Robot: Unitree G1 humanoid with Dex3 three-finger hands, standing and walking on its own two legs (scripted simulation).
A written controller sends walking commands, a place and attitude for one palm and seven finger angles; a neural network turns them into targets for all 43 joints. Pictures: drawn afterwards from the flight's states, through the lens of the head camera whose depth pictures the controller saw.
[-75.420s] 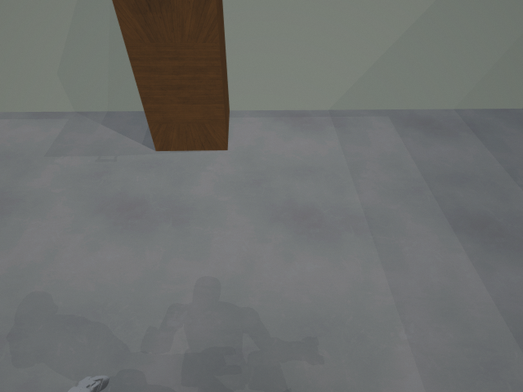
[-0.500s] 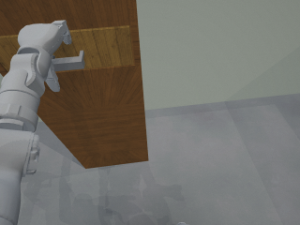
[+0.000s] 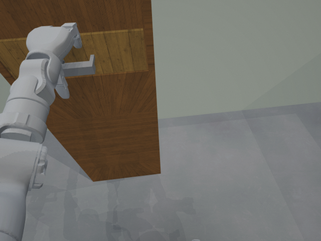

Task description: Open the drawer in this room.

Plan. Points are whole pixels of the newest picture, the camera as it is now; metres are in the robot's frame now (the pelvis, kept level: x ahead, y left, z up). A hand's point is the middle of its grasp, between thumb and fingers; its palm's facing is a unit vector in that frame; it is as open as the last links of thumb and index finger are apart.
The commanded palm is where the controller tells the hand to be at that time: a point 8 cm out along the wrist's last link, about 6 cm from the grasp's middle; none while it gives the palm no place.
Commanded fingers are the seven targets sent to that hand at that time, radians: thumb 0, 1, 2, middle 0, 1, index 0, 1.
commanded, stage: lift the fingers back up to retry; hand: left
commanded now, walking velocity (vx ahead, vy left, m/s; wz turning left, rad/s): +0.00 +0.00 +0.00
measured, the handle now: (73, 64) +0.54 +0.22 +0.15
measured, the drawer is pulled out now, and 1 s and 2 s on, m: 0.00 0.00 0.00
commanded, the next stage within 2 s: re-aim the fingers above the handle in 0.76 s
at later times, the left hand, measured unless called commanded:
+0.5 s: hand (60, 59) +0.50 +0.23 +0.20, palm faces +0.00 +0.03 -1.00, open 13.5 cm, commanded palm +0.49 +0.25 +0.28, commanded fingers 0.00 -0.50 0.30 -0.30 -1.20 -0.30 -1.20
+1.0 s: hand (58, 57) +0.50 +0.23 +0.20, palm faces -0.01 +0.02 -1.00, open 13.5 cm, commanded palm +0.49 +0.25 +0.28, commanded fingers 0.00 -0.50 0.30 -0.30 -1.20 -0.30 -1.20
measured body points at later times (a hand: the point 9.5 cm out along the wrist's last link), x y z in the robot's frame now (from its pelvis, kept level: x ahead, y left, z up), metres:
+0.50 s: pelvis +0.02 +0.00 +0.01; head +0.06 -0.03 +0.46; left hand +0.49 +0.22 +0.25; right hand +0.11 -0.27 -0.12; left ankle +0.02 +0.11 -0.72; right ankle +0.05 -0.13 -0.72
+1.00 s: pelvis +0.04 -0.01 +0.01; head +0.07 -0.04 +0.46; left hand +0.49 +0.22 +0.26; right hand +0.15 -0.27 -0.12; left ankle +0.02 +0.11 -0.72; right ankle +0.05 -0.13 -0.72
